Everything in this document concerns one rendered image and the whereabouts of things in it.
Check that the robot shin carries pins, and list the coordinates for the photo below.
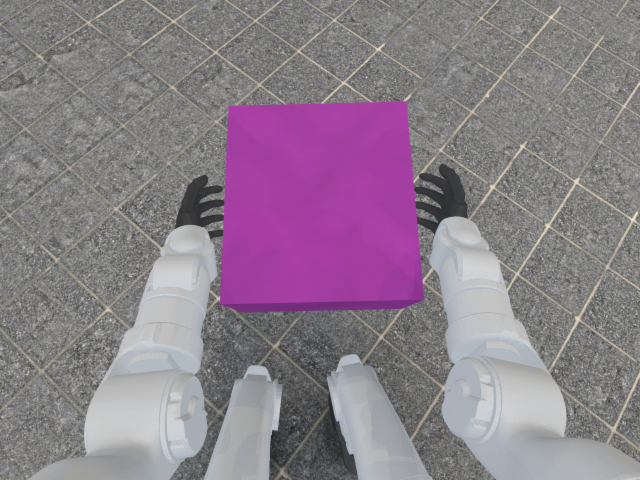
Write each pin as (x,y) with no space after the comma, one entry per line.
(346,360)
(255,370)

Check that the right robot shin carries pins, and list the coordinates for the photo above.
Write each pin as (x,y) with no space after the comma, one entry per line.
(346,360)

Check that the left robot hand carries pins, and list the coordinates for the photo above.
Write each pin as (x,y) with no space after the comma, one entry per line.
(191,210)

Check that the left robot shin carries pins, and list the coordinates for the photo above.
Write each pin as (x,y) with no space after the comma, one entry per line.
(255,370)

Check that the right robot hand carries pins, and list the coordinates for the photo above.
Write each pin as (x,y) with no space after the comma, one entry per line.
(452,201)

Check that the left robot upper arm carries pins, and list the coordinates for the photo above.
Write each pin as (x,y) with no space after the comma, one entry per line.
(140,426)

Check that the right robot forearm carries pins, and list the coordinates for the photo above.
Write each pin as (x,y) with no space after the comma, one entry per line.
(475,298)

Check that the right robot upper arm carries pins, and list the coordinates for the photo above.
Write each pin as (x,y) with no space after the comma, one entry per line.
(512,418)

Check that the carton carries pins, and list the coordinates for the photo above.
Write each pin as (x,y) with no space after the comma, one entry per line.
(319,209)

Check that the left robot forearm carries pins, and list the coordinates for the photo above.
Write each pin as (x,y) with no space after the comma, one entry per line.
(167,331)

